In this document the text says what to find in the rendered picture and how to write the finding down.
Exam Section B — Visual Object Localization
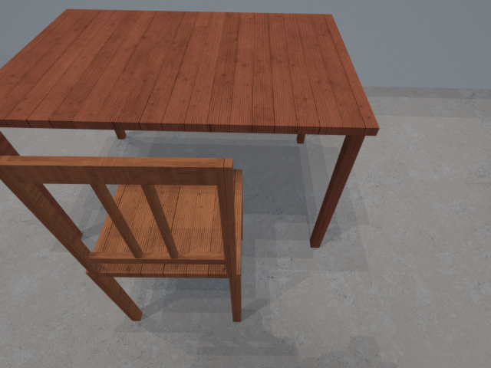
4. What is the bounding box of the chair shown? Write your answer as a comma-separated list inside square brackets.
[0, 156, 242, 322]

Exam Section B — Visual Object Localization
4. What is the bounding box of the table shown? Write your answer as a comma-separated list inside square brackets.
[0, 9, 380, 248]

